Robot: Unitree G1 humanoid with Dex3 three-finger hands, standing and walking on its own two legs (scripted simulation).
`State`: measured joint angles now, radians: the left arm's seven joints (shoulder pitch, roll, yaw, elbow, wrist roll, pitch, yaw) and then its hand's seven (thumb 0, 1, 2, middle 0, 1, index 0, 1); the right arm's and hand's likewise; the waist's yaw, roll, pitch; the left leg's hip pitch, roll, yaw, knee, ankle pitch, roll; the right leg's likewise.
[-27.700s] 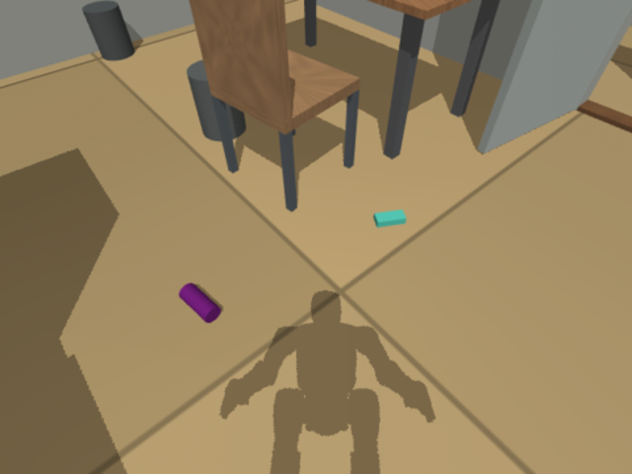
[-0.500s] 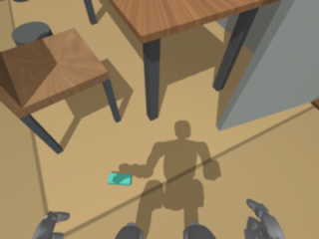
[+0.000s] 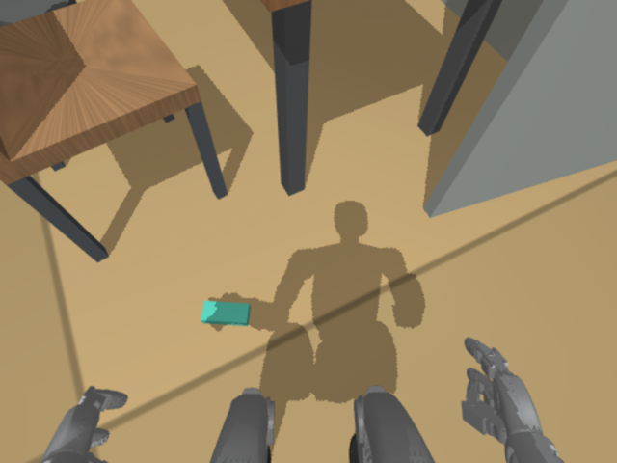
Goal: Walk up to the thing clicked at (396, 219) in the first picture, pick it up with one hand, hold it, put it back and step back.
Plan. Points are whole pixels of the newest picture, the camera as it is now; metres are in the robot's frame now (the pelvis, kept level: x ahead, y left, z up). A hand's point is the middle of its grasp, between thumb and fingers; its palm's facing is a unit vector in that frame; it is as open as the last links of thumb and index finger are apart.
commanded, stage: rise first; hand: left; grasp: from above
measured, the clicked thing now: (226, 313) +0.47 +0.23 -0.63
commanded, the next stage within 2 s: none
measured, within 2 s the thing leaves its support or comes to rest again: neither
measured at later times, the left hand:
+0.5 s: hand (160, 364) +0.29 +0.29 -0.33, palm faces -0.49 -0.33 -0.80, open 13.5 cm
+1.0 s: hand (178, 335) +0.37 +0.30 -0.44, palm faces -0.48 -0.06 -0.87, open 13.5 cm
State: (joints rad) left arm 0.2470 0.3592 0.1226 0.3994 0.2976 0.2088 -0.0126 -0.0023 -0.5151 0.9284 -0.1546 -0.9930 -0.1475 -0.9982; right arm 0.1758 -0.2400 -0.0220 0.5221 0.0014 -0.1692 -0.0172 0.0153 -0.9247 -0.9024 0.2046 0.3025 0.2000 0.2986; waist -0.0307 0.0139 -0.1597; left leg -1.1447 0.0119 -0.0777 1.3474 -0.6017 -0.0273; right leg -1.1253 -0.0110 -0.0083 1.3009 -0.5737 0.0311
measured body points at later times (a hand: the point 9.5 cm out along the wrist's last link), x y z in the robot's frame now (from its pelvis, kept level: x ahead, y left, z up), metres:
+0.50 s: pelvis -0.06 +0.00 -0.20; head +0.15 +0.01 +0.20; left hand +0.31 +0.31 -0.29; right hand +0.08 -0.28 -0.33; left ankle +0.02 +0.13 -0.61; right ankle +0.02 -0.14 -0.61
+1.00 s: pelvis -0.08 +0.01 -0.29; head +0.15 +0.06 +0.10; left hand +0.39 +0.30 -0.39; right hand -0.03 -0.28 -0.40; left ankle +0.01 +0.13 -0.61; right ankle +0.02 -0.14 -0.61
